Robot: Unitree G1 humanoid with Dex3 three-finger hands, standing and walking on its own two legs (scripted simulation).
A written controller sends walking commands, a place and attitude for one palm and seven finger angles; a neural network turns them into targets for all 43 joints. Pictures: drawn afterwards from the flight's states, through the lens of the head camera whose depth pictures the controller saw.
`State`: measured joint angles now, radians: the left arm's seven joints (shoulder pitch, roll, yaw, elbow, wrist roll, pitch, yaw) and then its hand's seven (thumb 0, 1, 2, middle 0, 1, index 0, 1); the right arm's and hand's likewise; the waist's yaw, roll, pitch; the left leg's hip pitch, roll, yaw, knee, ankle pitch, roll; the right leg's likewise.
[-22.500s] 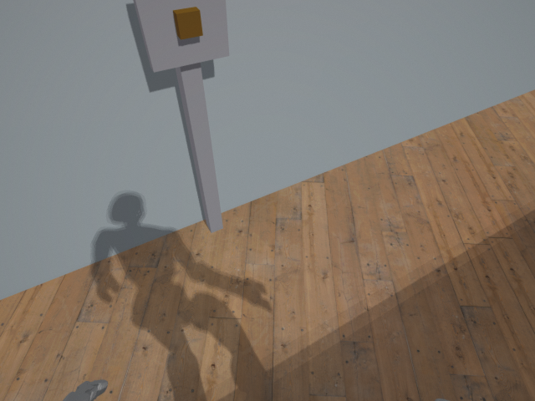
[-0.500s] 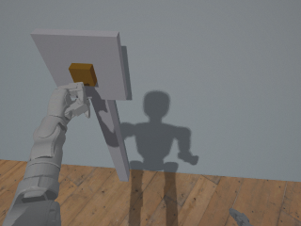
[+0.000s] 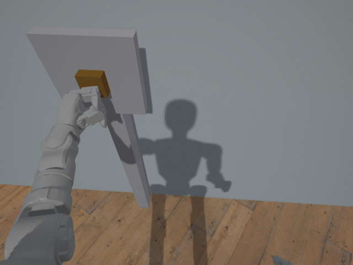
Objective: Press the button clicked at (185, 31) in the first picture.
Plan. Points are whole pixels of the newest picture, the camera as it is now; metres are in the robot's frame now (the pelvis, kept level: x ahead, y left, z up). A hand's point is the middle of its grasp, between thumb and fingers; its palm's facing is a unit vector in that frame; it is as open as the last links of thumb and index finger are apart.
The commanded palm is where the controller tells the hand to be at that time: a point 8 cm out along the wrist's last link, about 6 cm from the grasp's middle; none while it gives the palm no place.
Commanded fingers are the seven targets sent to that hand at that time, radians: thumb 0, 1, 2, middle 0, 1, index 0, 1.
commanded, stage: press the button with the knuckle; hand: left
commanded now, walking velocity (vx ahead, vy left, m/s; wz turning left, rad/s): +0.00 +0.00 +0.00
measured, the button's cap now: (94, 83) +0.48 +0.20 +0.16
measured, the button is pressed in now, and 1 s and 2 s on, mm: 0 12 0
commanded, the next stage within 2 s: hold the button down briefly in 0.50 s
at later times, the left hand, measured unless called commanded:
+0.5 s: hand (102, 105) +0.44 +0.18 +0.13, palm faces -0.03 -1.00 -0.02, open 3.5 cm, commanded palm +0.45 +0.23 +0.13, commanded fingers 0.00 0.90 0.90 -1.30 -1.50 -1.30 -1.50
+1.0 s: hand (102, 105) +0.44 +0.18 +0.13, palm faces -0.04 -1.00 -0.03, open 3.6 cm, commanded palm +0.44 +0.22 +0.13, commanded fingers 0.00 0.90 0.90 -1.30 -1.50 -1.30 -1.50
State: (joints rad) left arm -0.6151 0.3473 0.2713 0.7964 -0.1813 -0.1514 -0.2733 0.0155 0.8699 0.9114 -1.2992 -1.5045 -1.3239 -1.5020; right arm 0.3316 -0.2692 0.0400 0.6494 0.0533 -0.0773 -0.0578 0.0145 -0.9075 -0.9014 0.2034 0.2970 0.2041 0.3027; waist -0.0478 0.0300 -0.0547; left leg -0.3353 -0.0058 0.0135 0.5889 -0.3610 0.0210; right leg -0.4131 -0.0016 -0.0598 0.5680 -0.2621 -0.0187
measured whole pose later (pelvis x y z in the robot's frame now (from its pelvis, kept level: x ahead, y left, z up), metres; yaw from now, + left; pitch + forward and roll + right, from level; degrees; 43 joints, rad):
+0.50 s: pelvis -0.03 +0.00 -0.01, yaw +1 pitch +9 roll -1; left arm -0.89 0.43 0.29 1.14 -0.14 -0.27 -0.28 0.05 0.86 0.90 -1.30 -1.50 -1.47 -1.50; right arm 0.37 -0.28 0.05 0.70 0.04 -0.10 -0.06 0.01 -0.91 -0.90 0.20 0.30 0.20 0.30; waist -0.09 0.01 -0.04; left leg -0.47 -0.01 0.00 0.67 -0.35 0.02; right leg -0.53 -0.01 -0.07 0.63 -0.25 -0.02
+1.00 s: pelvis -0.04 +0.00 -0.01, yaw +1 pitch +11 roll -1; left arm -0.96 0.49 0.30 1.22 -0.13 -0.28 -0.30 0.05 0.84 0.91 -1.30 -1.50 -1.52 -1.50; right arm 0.40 -0.29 0.06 0.70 0.04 -0.13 -0.05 0.01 -0.91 -0.90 0.20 0.30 0.21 0.30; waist -0.12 0.01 -0.05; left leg -0.55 0.00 -0.01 0.71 -0.35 0.02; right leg -0.60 0.00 -0.08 0.65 -0.23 -0.03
